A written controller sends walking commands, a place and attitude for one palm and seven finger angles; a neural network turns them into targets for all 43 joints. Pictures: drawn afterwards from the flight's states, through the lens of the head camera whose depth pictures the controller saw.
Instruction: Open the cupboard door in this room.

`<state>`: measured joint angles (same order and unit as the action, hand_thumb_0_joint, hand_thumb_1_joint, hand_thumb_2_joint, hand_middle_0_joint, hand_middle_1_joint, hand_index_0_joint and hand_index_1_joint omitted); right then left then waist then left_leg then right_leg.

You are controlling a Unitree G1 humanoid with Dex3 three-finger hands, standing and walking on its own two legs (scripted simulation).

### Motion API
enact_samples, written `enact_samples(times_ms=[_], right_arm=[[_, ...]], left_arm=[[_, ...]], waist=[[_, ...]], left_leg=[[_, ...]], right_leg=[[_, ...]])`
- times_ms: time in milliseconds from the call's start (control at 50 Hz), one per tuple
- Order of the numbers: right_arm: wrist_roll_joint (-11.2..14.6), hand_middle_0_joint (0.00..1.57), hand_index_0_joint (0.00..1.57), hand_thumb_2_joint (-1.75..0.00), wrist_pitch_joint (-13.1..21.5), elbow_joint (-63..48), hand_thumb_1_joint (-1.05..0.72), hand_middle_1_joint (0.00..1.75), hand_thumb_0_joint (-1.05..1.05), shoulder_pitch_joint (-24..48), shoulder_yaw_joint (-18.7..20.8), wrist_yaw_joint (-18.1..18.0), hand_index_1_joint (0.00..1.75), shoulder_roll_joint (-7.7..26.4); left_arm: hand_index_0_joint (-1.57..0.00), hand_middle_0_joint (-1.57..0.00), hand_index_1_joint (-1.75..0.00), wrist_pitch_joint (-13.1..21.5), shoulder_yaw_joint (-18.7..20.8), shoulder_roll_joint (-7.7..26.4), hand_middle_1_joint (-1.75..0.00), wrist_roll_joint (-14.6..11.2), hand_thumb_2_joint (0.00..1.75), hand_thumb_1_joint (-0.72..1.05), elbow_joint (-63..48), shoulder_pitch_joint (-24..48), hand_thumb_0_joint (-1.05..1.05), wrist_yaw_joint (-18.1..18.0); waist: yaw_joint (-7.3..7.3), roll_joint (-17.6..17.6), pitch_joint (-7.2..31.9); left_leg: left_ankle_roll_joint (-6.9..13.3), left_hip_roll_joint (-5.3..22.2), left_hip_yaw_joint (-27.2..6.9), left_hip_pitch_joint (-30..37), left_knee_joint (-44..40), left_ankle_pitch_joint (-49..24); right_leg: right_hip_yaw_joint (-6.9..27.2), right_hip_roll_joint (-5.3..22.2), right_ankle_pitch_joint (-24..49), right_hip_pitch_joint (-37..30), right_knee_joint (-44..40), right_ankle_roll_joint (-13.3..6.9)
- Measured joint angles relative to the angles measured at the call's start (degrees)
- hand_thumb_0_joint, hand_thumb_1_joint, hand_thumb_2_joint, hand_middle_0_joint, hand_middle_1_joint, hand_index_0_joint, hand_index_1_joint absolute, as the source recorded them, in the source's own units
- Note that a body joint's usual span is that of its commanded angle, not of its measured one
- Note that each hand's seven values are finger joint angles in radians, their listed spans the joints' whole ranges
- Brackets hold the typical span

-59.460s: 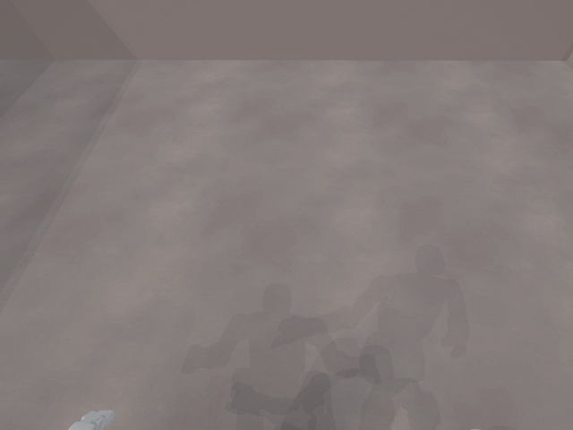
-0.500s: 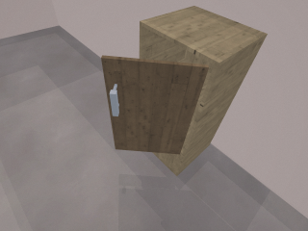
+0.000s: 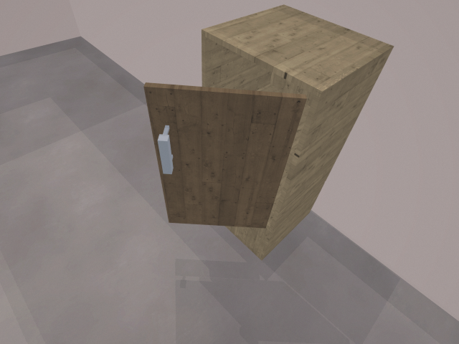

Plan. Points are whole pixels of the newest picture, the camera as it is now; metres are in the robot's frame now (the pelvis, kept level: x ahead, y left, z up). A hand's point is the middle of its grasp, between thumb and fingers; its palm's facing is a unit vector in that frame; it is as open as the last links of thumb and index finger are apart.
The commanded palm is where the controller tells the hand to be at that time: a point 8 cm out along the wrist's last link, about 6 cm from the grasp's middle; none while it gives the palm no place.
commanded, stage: shuffle to correct the standing spot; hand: left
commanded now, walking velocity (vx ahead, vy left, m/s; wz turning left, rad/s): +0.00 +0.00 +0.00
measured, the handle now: (167, 149) +0.58 +0.20 -0.05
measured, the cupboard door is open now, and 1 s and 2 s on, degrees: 44 44 44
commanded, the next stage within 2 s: come to a stop and stand still in 0.22 s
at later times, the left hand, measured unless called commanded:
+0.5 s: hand out of the picture -0.02 +0.12 -0.19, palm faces +0.05 -0.99 -0.13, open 7.4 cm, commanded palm none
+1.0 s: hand out of the picture +0.08 +0.19 -0.17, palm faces +0.03 -0.95 -0.30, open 7.4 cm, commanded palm none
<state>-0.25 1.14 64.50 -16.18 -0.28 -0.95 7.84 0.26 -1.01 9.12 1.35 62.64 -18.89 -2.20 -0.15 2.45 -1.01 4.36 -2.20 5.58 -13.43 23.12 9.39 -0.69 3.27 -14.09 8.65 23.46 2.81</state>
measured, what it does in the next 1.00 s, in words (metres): stands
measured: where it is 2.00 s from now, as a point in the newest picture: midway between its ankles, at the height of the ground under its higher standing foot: outside the picture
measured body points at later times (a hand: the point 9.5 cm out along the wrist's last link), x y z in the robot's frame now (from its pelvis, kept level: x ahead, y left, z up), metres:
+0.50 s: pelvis +0.05 -0.03 -0.01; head +0.06 -0.01 +0.44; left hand -0.02 +0.18 -0.17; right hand +0.04 -0.25 -0.16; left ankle +0.04 +0.07 -0.74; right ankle -0.02 -0.15 -0.74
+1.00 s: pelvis +0.00 -0.02 -0.01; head +0.00 -0.02 +0.43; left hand +0.08 +0.24 -0.14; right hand +0.09 -0.26 -0.15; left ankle +0.04 +0.07 -0.74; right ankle -0.02 -0.15 -0.74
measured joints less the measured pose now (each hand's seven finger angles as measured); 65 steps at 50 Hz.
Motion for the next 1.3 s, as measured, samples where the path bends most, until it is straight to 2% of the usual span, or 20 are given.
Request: enact_samples(times_ms=[140, 300, 400, 480, 620, 720, 780, 940, 1100, 1300], right_arm=[[-0.1, 0.2, 0.2, -0.9, 0.0, 0.2, -0.92, 0.3, 0.0, -0.2, 0.0, -0.1, 0.3, -0.2], [-0.4, 0.2, 0.2, -0.9, -0.6, 0.0, -0.91, 0.3, 0.0, -1.8, 0.8, 0.2, 0.3, -0.4], [-0.3, 0.2, 0.2, -0.9, -0.3, -0.3, -0.91, 0.3, 0.0, -2.6, 0.9, 0.1, 0.3, -0.2], [-0.2, 0.2, 0.2, -0.9, 0.1, 0.0, -0.91, 0.3, 0.0, -1.5, 0.2, -0.5, 0.3, -0.6], [0.4, 0.2, 0.2, -0.9, -0.1, -1.9, -0.93, 0.3, 0.01, 1.8, 0.8, -1.8, 0.3, 0.4], [0.1, 0.2, 0.2, -0.9, -0.6, -4.2, -0.92, 0.3, 0.01, 4.5, 1.3, -1.6, 0.3, 0.7], [-0.2, 0.2, 0.2, -0.9, -0.7, -6.5, -0.92, 0.3, 0.0, 5.1, 1.1, -0.8, 0.3, 1.0], [-1.0, 0.2, 0.2, -0.9, -1.1, -12.0, -0.91, 0.3, 0.0, 4.5, 2.0, -0.1, 0.3, 2.7], [-1.1, 0.2, 0.2, -0.9, -1.6, -11.7, -0.91, 0.3, 0.0, 4.3, 1.8, 1.0, 0.3, 4.4], [-0.9, 0.2, 0.2, -0.9, -1.7, -7.3, -0.91, 0.3, 0.0, 1.9, 1.5, 1.2, 0.3, 5.5]], left_arm=[[-0.2, -0.2, -0.3, 0.1, 0.1, -0.5, -0.3, 0.0, 0.9, 0.91, 0.3, -0.5, 0.01, 0.0], [-0.2, -0.2, -0.3, 0.0, 0.9, -0.8, -0.3, 0.6, 0.9, 0.91, 0.3, -3.2, 0.01, 0.9], [-0.2, -0.2, -0.3, 0.7, 1.2, -1.4, -0.3, 0.4, 0.9, 0.91, 0.6, -5.1, 0.01, 0.9], [-0.2, -0.2, -0.3, 1.0, 1.0, -1.9, -0.3, 0.0, 0.9, 0.91, 1.4, -5.6, 0.01, 0.2], [-0.2, -0.2, -0.3, 0.2, 0.7, -2.6, -0.3, -0.2, 0.9, 0.91, -0.4, -2.0, 0.01, -0.7], [-0.2, -0.2, -0.3, -0.5, 1.3, -0.9, -0.3, 0.1, 0.9, 0.92, -2.9, 1.8, 0.01, -1.2], [-0.2, -0.2, -0.3, -0.9, 0.9, 1.1, -0.3, 0.3, 0.9, 0.92, -5.1, 3.3, 0.02, -0.9], [-0.2, -0.2, -0.3, -0.9, 2.2, 4.5, -0.3, 0.0, 0.9, 0.92, -11.8, 4.6, 0.01, -0.6], [-0.2, -0.2, -0.3, -1.1, 1.5, 5.1, -0.3, 0.1, 0.9, 0.91, -12.5, 5.5, 0.01, 0.5], [-0.2, -0.2, -0.3, -1.0, 0.8, 4.5, -0.3, 0.2, 0.9, 0.91, -8.3, 3.1, 0.01, 1.1]], waist=[[0.07, 0.0, 0.0], [0.39, -0.2, 1.3], [0.82, -1.1, 1.3], [0.91, -0.5, 0.7], [1.01, -0.2, -1.2], [0.91, 0.1, -2.3], [0.18, -0.4, -2.7], [-0.28, -2.7, -0.5], [-0.47, -3.1, 0.1], [-0.66, -2.2, 0.0]], left_leg=[[-0.2, 0.1, -0.1, 0.1, 0.1, 0.2], [-0.7, 0.7, 0.0, -0.8, 3.8, 3.5], [-1.7, 1.9, -0.6, -1.4, 7.5, 6.5], [-2.3, 2.3, -0.7, -0.5, 7.9, 7.9], [-2.3, 2.0, -0.4, 0.2, 6.0, 6.9], [-2.1, 1.7, 0.2, -1.0, 6.7, 6.6], [-2.1, 1.6, -0.3, -1.6, 7.0, 5.9], [-2.0, 2.1, -1.4, -4.9, 11.7, 6.3], [-1.4, 1.9, -1.2, -4.8, 10.0, 3.6], [-1.0, 1.6, -1.2, -4.6, 5.5, -0.2]], right_leg=[[0.0, -0.1, -0.3, 0.0, 0.3, -0.3], [-0.1, -0.5, -4.6, 1.3, 4.8, -2.7], [-0.5, -1.5, -5.9, 0.5, 5.6, -1.8], [-0.6, -2.0, -6.6, -0.9, 5.0, -2.0], [-0.3, -1.6, -5.8, -0.4, 5.1, -1.8], [0.2, -1.3, -6.5, 1.0, 6.3, -1.7], [-0.3, -1.2, -6.2, 1.6, 6.8, -1.7], [-1.3, -1.5, -6.5, 4.1, 10.8, -2.1], [-1.2, -1.4, -4.2, 4.4, 9.9, -1.8], [-1.3, -1.4, -0.4, 4.3, 5.6, -1.6]])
